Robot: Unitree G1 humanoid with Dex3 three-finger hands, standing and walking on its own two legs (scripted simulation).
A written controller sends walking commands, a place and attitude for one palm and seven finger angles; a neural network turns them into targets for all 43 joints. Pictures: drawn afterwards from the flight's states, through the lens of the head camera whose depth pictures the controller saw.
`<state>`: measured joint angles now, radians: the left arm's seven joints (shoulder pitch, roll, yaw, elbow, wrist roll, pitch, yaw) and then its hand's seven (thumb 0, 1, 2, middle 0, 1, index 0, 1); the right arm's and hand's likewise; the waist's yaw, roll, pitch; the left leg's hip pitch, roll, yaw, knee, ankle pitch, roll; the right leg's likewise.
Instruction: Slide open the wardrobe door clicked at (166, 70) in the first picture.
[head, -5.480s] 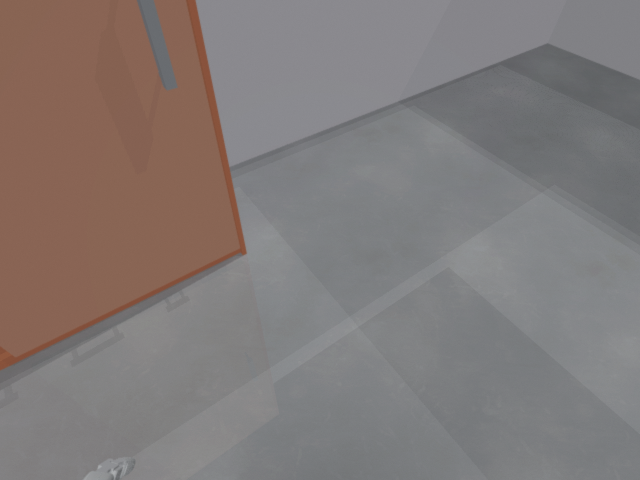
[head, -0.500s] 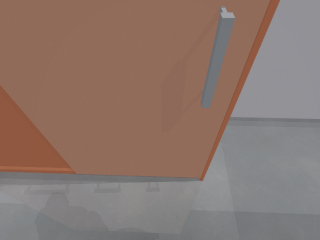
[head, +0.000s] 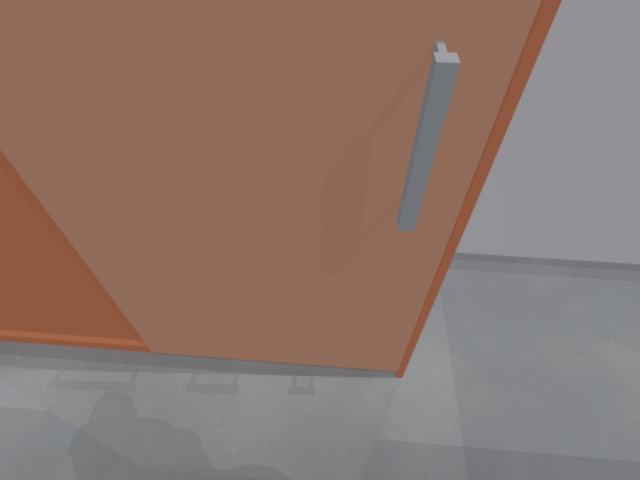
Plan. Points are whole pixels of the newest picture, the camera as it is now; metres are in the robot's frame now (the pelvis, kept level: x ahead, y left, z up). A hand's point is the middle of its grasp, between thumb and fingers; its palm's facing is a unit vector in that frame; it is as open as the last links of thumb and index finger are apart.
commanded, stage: come to a stop and stand still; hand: right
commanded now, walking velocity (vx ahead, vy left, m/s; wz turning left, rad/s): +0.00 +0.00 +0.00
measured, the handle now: (420, 147) +0.53 -0.11 +0.14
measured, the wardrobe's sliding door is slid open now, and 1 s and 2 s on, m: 0.00 0.00 0.00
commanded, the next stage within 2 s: look again from close up in 0.18 s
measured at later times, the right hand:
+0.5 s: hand out of the picture +0.00 -0.16 -0.17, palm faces +0.00 +0.97 -0.22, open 7.4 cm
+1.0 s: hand out of the picture +0.01 -0.13 -0.17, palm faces +0.02 +0.98 -0.21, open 7.4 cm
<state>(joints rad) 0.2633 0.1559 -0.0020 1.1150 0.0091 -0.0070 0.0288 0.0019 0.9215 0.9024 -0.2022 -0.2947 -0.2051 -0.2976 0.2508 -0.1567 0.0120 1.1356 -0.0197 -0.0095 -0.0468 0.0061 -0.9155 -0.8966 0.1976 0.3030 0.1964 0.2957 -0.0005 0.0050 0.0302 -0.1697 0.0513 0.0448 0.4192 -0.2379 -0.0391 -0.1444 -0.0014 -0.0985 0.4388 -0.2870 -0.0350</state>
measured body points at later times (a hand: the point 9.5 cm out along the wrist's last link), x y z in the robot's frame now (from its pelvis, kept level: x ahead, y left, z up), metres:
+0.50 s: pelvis -0.01 +0.02 +0.00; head +0.00 +0.04 +0.45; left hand +0.00 +0.24 -0.17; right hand +0.00 -0.21 -0.15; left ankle -0.01 +0.14 -0.74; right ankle -0.03 -0.09 -0.74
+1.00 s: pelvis +0.00 +0.05 +0.00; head +0.02 +0.06 +0.45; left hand +0.01 +0.27 -0.16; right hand +0.01 -0.18 -0.15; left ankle -0.01 +0.14 -0.74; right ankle -0.03 -0.09 -0.74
